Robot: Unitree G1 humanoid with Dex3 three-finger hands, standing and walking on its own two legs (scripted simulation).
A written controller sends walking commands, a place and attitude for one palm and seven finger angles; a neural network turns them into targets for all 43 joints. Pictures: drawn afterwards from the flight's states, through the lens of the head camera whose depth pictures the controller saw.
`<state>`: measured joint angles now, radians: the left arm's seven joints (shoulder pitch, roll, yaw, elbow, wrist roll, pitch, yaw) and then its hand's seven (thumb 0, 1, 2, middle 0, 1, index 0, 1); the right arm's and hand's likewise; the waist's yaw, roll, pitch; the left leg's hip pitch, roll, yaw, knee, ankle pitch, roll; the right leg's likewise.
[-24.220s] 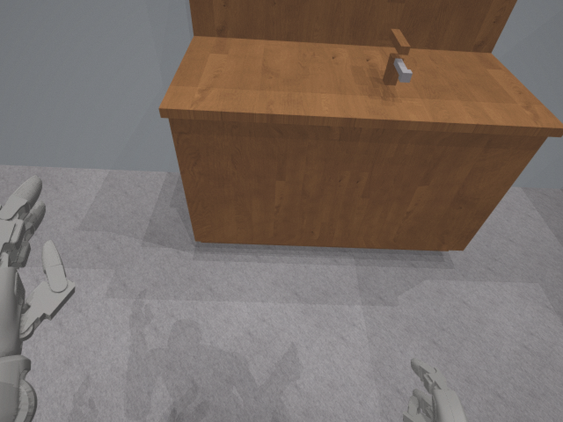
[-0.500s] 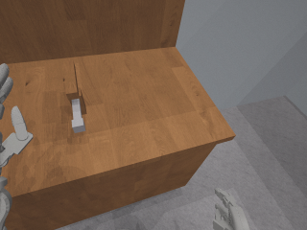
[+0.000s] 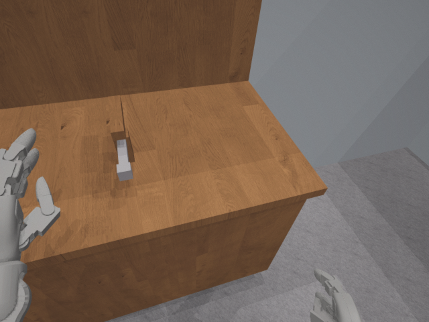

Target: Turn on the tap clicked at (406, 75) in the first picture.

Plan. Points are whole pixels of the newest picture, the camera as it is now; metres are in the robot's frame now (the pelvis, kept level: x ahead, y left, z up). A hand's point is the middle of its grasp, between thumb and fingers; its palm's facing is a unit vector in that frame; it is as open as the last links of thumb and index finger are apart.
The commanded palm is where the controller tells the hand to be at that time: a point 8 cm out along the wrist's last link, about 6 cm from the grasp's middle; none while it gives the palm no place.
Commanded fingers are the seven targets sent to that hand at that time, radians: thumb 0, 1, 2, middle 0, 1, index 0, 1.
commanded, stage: come to a stop and stand still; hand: left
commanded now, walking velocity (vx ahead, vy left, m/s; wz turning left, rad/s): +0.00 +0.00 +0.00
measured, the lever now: (124, 171) +0.39 +0.24 +0.04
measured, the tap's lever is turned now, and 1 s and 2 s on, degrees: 0 0 0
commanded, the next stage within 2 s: look again from close up in 0.42 s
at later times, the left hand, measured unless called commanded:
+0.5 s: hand (65, 221) +0.20 +0.24 +0.15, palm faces +0.39 -0.87 -0.30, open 7.4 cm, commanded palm +0.15 +0.27 +0.18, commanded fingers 0.00 0.90 0.90 -0.20 -0.30 -0.20 -0.30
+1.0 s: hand (69, 192) +0.25 +0.25 +0.15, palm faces +0.37 -0.87 -0.31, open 7.4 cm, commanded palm +0.19 +0.29 +0.18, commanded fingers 0.00 0.90 0.90 -0.20 -0.30 -0.20 -0.30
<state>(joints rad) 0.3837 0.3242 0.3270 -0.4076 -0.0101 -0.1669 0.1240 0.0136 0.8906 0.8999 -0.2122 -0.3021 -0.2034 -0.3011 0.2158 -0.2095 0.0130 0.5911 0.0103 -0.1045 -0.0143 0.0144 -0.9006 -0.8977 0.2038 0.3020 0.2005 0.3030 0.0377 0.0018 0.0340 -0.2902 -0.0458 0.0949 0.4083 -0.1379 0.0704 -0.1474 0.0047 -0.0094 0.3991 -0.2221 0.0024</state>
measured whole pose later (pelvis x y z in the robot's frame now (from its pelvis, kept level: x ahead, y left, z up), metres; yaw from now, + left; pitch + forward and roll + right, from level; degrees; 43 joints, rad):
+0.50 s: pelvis -0.02 -0.01 -0.02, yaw -1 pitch -4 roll -3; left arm 0.38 0.33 0.34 -0.49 -0.03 -0.16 0.11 0.01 0.89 0.90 -0.21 -0.30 -0.20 -0.30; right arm 0.21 -0.21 0.01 0.62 0.01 -0.10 -0.02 0.01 -0.90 -0.90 0.20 0.30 0.20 0.30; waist 0.03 -0.01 0.07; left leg -0.40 -0.04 0.04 0.64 -0.22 0.08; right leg -0.25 0.04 0.00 0.63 -0.33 -0.01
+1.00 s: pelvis +0.00 +0.02 -0.01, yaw -5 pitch -2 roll +2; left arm 0.38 0.34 0.36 -0.47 -0.04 -0.17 0.15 0.02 0.89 0.90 -0.21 -0.30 -0.20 -0.30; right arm 0.17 -0.20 -0.01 0.61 0.01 -0.12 -0.03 0.01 -0.90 -0.90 0.20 0.30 0.20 0.30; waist 0.02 -0.08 0.08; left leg -0.25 -0.01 0.03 0.56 -0.26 0.01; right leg -0.24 -0.02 0.00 0.73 -0.42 -0.02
